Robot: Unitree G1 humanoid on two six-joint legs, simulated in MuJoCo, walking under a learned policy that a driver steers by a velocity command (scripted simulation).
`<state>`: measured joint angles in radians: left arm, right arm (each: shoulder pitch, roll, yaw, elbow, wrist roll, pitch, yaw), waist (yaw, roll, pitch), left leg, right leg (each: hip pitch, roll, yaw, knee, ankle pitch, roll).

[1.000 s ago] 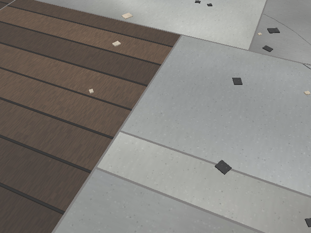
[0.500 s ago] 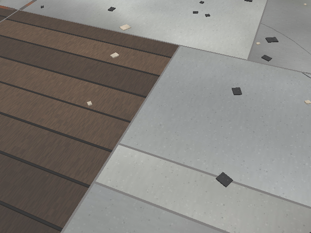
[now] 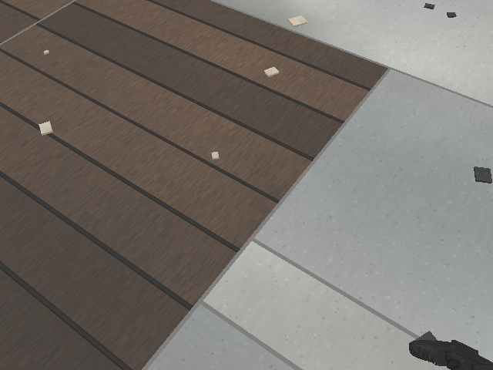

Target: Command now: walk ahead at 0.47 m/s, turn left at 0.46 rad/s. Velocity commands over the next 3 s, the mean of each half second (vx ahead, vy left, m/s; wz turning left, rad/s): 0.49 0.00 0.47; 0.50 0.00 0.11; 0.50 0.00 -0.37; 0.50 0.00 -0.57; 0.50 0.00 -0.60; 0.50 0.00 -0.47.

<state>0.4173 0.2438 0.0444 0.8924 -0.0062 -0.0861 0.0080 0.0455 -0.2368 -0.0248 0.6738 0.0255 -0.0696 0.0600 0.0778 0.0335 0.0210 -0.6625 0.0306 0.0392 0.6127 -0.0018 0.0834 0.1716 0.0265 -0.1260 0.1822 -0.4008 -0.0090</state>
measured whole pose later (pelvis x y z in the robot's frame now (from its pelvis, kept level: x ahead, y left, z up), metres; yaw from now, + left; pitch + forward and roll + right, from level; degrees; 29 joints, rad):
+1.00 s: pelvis +0.55 +0.08 +0.02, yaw +17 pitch +3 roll -2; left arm 0.40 0.28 0.04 0.83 -0.02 -0.07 -0.01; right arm 0.06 -0.25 -0.03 0.65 0.01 -0.08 0.04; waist 0.10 0.04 0.02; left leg -0.61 0.06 -0.03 0.56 0.01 0.02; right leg 0.00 0.04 -0.01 0.26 -0.30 -0.02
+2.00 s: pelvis +1.08 +0.13 +0.02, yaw -15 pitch +2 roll +0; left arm 0.35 0.29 0.07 0.71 -0.02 -0.04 0.01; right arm 0.02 -0.28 -0.04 0.70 0.00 -0.10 0.02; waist 0.08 0.04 0.03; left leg -0.62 0.04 -0.10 0.56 0.04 -0.06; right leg -0.12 0.11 0.16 0.38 -0.29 -0.07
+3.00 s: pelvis +1.53 -0.12 +0.02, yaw -47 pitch +1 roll -1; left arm 0.34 0.27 0.05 0.72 -0.01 -0.06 0.00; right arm 0.07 -0.29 -0.04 0.74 0.00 -0.09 0.02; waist 0.07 0.05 0.03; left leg -0.65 0.09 -0.06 0.63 0.08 -0.05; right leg -0.07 0.10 0.09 0.31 -0.25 -0.08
